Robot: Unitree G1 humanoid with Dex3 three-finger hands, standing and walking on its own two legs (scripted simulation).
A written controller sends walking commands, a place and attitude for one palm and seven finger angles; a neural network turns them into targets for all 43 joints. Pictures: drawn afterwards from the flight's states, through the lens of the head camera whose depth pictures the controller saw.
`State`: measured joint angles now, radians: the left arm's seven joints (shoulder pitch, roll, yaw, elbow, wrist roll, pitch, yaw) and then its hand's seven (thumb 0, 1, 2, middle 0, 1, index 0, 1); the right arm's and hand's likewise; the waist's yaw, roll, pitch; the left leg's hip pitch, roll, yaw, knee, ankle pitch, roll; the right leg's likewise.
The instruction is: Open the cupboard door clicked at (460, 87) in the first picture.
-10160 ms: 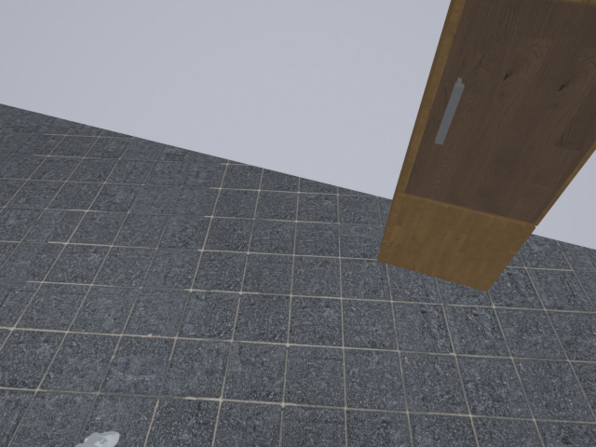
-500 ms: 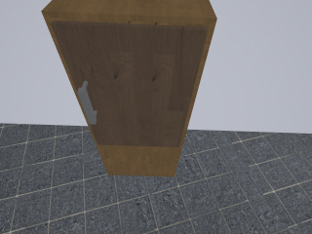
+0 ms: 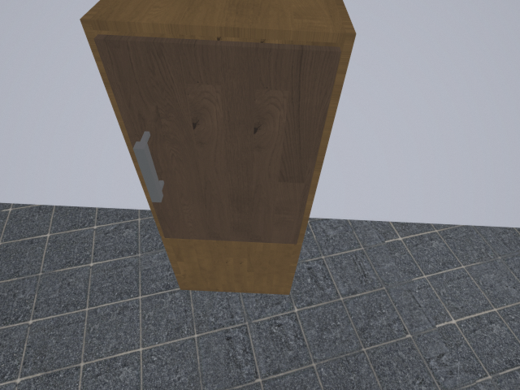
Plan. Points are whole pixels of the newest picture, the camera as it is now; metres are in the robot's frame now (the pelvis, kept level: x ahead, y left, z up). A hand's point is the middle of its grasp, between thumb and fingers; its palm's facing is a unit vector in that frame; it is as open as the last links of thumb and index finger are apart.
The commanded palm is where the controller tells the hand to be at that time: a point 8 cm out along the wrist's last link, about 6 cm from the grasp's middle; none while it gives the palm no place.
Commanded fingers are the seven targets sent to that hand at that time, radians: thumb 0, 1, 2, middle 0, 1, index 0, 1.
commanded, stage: look again from close up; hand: left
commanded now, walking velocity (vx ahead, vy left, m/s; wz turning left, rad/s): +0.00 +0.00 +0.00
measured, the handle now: (152, 168) +0.54 +0.28 -0.02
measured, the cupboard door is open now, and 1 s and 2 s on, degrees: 0 0 0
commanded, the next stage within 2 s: shuffle to correct the standing spot in 0.48 s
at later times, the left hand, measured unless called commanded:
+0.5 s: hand out of the picture -0.01 +0.19 -0.17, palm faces -0.01 -0.97 -0.22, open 7.3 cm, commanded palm none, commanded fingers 0.00 0.90 0.90 -0.20 -0.30 -0.20 -0.30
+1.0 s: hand out of the picture +0.03 +0.22 -0.18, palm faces +0.04 -0.97 -0.24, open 7.3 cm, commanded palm none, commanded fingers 0.00 0.90 0.90 -0.20 -0.30 -0.20 -0.30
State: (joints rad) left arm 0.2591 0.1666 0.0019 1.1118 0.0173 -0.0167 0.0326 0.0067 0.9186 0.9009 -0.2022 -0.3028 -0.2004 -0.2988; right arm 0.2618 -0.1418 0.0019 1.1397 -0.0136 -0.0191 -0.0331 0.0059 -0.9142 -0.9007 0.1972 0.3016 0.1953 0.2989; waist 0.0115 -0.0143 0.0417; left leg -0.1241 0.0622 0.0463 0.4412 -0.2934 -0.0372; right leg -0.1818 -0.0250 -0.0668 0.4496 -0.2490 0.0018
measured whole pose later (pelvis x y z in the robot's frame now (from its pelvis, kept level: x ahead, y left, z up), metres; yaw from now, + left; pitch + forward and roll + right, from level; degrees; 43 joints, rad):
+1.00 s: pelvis +0.01 +0.02 -0.01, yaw -1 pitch +0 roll +2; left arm 0.24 0.18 0.04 1.05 0.02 0.03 0.03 0.01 0.91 0.90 -0.20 -0.30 -0.20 -0.30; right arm 0.27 -0.17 -0.01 1.04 -0.02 -0.01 -0.03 0.00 -0.91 -0.90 0.20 0.30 0.19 0.30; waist 0.03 -0.02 0.06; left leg -0.17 0.00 0.09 0.55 -0.38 0.01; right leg -0.28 -0.09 -0.02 0.64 -0.36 0.02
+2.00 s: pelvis -0.01 -0.01 +0.00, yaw -1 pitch -1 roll +1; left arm 0.27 0.16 -0.01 1.12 0.01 -0.01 0.02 0.01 0.91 0.90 -0.20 -0.30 -0.20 -0.30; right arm 0.34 -0.15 0.02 1.14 -0.01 -0.01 -0.02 0.00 -0.91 -0.90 0.20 0.30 0.19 0.30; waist 0.00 0.01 0.05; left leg -0.14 0.06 0.07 0.45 -0.28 -0.04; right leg -0.23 -0.03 -0.05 0.51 -0.26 -0.01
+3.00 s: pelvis +0.01 +0.02 -0.01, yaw -1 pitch +0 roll +2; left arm 0.25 0.18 0.05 1.04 0.03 0.03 0.02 0.01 0.91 0.90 -0.20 -0.30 -0.20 -0.30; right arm 0.33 -0.14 -0.01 1.06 -0.03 0.00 -0.02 0.00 -0.91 -0.90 0.20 0.30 0.19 0.30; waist 0.02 -0.03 0.06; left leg -0.18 0.01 0.09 0.55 -0.37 0.01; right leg -0.30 -0.07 -0.04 0.66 -0.40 -0.02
